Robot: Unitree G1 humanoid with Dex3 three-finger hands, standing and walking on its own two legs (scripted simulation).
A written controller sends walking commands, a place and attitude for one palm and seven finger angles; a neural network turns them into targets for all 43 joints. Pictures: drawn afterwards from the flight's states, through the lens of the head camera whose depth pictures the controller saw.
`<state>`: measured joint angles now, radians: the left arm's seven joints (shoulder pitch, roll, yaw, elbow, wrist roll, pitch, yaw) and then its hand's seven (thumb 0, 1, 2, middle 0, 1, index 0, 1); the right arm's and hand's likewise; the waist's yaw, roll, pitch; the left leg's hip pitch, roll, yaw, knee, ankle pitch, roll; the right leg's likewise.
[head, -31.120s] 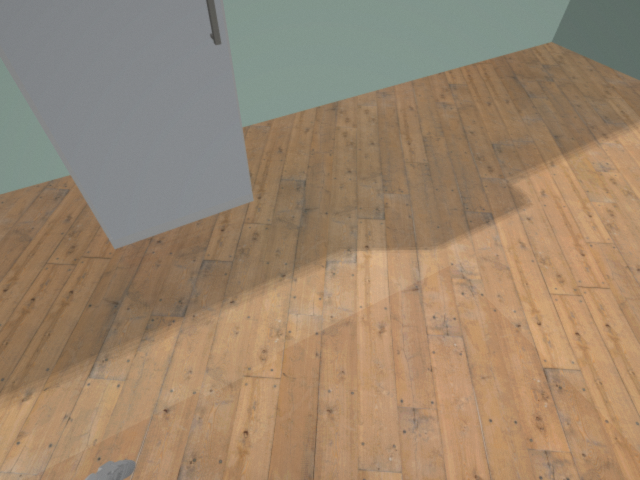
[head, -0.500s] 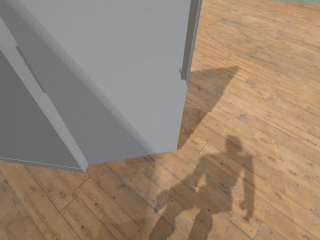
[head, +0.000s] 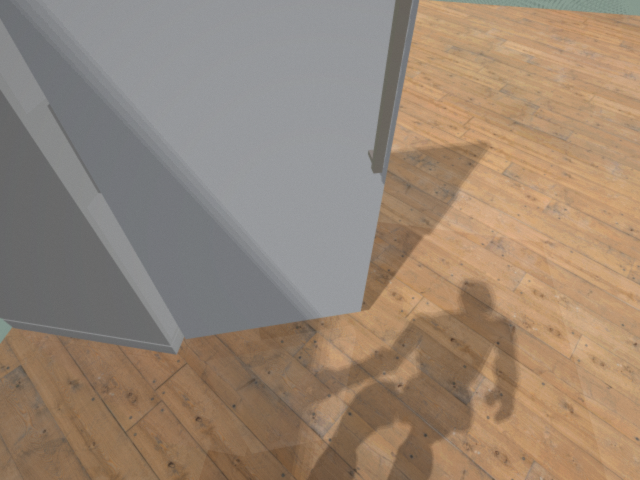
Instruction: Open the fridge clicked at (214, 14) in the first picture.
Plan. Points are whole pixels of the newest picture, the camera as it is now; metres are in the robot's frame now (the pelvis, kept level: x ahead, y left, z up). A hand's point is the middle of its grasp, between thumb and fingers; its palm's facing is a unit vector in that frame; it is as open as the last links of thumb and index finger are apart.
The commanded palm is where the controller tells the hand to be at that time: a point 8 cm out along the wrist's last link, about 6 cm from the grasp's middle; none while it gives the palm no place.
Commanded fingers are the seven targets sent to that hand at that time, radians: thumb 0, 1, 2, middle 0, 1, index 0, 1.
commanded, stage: look to check the result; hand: right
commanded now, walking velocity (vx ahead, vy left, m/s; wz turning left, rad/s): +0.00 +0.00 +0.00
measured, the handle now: (387, 72) +0.69 -0.06 +0.17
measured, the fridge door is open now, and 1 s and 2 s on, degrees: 71 71 71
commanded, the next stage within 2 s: stand and wait in 0.40 s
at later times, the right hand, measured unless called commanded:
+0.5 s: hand out of the picture +0.09 -0.23 -0.16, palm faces -0.04 +0.95 -0.30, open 7.4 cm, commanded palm none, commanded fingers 0.00 -0.90 -0.90 0.20 0.30 0.20 0.30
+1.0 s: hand out of the picture +0.10 -0.23 -0.16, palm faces -0.04 +0.95 -0.32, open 7.4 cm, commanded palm none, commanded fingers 0.00 -0.90 -0.90 0.20 0.30 0.20 0.30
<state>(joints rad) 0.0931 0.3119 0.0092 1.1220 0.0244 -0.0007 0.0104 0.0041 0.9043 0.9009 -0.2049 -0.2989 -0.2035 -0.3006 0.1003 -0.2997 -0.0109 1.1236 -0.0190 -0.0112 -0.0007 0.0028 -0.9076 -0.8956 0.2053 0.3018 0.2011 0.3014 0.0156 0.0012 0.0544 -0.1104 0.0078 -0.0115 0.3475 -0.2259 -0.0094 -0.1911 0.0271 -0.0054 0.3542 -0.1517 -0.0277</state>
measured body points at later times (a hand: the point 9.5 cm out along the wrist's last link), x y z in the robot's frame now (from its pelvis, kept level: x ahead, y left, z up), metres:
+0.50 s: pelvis +0.02 +0.01 +0.00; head +0.04 +0.01 +0.45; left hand +0.09 +0.29 -0.14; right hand +0.09 -0.28 -0.14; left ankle -0.02 +0.13 -0.75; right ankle +0.02 -0.10 -0.75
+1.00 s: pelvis +0.02 +0.01 +0.00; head +0.04 +0.01 +0.45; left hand +0.09 +0.30 -0.14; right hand +0.10 -0.28 -0.14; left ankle -0.02 +0.13 -0.75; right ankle +0.02 -0.10 -0.75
